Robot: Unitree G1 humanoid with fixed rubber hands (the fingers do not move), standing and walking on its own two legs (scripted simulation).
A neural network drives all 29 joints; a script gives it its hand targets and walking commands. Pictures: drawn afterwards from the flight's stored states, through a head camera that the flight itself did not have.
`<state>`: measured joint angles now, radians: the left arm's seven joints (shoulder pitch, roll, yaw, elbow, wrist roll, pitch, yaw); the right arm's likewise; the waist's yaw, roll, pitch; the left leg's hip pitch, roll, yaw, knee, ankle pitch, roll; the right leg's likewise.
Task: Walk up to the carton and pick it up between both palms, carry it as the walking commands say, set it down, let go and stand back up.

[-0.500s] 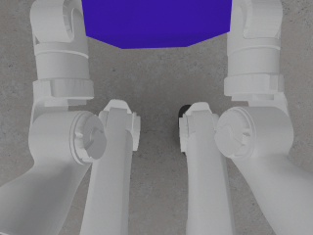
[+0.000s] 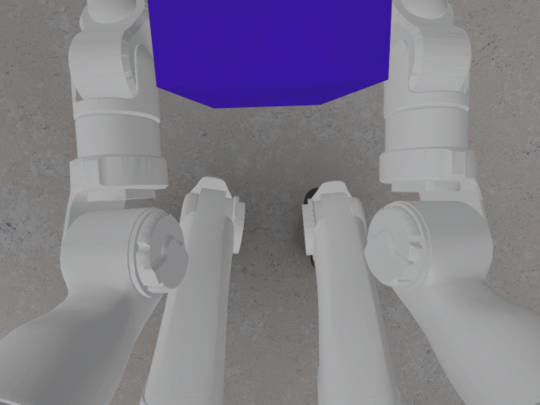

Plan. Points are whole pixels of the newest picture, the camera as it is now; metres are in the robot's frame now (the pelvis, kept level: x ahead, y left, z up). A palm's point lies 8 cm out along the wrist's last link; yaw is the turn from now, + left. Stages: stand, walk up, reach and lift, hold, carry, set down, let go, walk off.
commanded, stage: reach and lift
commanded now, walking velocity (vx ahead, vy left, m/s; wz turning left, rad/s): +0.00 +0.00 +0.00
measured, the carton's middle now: (265, 2) +0.55 +0.02 -0.13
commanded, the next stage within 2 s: none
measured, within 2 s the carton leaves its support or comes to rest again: neither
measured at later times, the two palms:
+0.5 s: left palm out of the picture +0.52 +0.15 -0.01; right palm out of the picture +0.53 -0.11 -0.01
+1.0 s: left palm out of the picture +0.49 +0.15 +0.06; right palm out of the picture +0.51 -0.11 +0.06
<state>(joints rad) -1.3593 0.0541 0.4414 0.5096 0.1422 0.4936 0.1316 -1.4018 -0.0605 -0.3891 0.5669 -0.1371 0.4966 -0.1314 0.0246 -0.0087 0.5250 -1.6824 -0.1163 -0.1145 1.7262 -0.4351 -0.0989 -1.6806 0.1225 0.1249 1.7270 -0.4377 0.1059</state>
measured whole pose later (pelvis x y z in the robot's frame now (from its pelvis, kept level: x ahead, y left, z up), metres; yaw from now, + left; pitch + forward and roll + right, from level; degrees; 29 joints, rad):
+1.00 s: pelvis +0.01 +0.00 +0.11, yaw +0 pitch +10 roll +0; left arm -1.07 -0.01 0.38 0.46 0.14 0.47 0.13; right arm -1.11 0.01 -0.33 0.52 -0.14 0.46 -0.13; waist 0.02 -0.01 0.52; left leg -1.15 -0.10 -0.14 1.34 -0.38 -0.08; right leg -1.15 0.11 0.15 1.35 -0.38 0.08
